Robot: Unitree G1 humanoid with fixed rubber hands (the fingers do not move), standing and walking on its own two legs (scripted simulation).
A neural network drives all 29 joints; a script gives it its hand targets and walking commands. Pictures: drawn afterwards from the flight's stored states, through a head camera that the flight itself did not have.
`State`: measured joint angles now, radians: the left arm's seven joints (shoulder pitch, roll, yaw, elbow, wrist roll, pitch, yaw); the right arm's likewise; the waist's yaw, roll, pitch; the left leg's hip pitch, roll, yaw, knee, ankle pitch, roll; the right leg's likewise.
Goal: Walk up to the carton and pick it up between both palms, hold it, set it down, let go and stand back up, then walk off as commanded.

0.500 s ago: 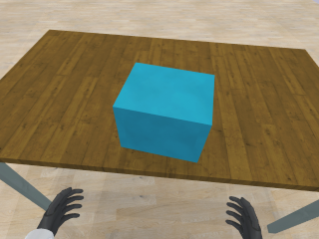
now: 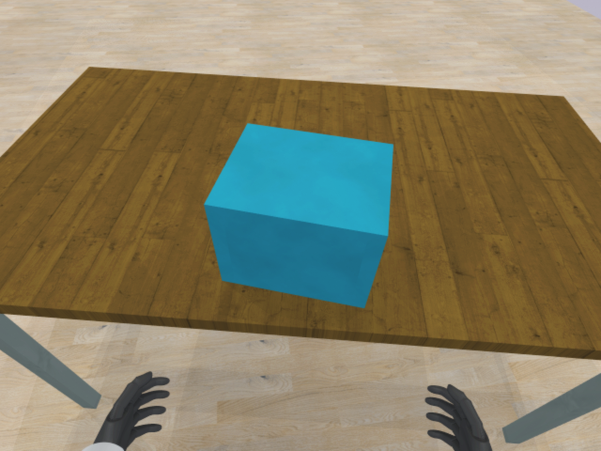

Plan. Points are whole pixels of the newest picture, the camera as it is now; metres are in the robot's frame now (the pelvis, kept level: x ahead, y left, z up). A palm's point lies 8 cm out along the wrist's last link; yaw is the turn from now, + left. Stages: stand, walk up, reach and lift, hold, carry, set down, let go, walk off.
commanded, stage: set down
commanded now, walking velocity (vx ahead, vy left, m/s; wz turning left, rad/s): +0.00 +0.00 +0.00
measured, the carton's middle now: (305, 214) +0.47 +0.01 +0.04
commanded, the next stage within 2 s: let go in 0.90 s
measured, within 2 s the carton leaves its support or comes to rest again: neither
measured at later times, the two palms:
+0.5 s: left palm (131, 442) +0.16 +0.22 -0.07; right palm out of the picture +0.16 -0.23 -0.08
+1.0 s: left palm (139, 442) +0.16 +0.22 -0.09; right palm out of the picture +0.16 -0.23 -0.09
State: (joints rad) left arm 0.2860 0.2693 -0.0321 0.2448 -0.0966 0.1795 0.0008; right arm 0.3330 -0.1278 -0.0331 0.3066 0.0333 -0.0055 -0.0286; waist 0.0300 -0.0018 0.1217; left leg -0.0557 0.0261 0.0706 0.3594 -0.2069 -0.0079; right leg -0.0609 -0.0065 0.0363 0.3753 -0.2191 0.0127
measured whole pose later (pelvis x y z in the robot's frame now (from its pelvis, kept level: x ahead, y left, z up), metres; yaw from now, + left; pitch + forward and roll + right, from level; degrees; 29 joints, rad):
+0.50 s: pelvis +0.01 -0.01 +0.00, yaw +0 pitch -4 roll +0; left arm 0.23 0.24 -0.03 0.41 -0.05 0.13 0.02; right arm 0.23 -0.16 -0.03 0.59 0.01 -0.15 0.01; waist 0.02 -0.01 0.11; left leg -0.08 0.04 0.06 0.38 -0.22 -0.02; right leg -0.08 0.01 0.02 0.39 -0.24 0.00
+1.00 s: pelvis +0.01 -0.01 +0.00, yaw +0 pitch -4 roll +0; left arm 0.19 0.20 0.00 0.53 -0.02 0.11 0.02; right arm 0.16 -0.18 -0.03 0.78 -0.01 -0.23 0.02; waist 0.02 0.00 0.11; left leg -0.09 0.05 0.06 0.40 -0.24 -0.03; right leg -0.08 0.01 0.02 0.39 -0.24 0.00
